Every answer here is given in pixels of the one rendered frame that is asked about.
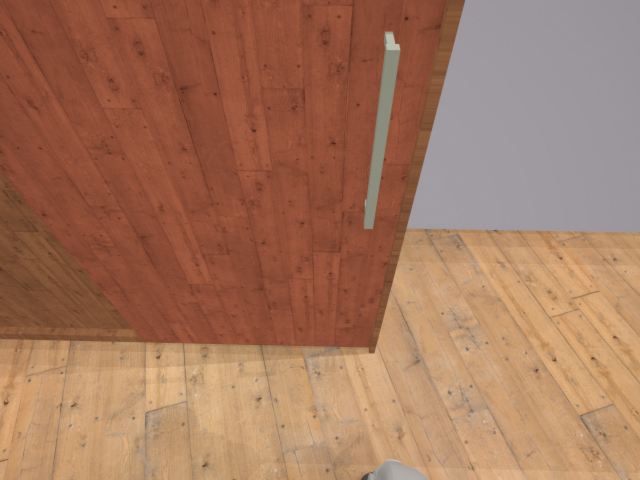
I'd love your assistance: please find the handle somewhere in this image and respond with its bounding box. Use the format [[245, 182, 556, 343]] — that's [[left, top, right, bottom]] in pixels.
[[364, 32, 400, 229]]

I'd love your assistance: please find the robot right shin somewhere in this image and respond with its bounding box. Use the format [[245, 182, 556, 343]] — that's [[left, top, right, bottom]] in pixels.
[[377, 459, 402, 470]]

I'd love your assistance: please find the wardrobe door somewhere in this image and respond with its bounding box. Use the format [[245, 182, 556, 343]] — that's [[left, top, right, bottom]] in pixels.
[[0, 172, 133, 329], [0, 0, 447, 347]]

